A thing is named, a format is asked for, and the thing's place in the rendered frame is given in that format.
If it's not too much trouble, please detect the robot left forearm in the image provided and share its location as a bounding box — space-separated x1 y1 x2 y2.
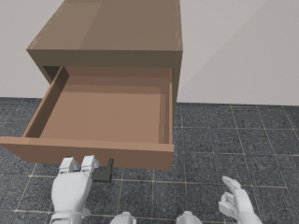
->
50 211 81 224

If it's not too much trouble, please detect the drawer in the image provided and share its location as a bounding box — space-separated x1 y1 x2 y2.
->
0 66 174 171

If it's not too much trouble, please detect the handle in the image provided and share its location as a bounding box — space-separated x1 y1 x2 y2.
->
67 156 114 183

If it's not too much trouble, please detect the cabinet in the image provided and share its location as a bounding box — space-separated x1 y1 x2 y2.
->
26 0 183 133

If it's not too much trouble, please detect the right robot hand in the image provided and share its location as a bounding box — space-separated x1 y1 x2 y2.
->
218 175 255 220

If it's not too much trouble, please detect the left robot thigh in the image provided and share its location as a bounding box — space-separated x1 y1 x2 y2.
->
109 214 137 224

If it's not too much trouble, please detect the left robot hand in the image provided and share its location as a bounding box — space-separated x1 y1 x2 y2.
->
51 155 100 218

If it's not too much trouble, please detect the right robot thigh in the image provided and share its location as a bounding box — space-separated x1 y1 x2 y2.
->
176 214 203 224

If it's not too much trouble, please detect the robot right forearm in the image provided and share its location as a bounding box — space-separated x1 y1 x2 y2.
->
236 211 262 224

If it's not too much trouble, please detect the robot thigh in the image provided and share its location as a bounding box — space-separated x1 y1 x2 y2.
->
176 214 203 224
109 214 137 224

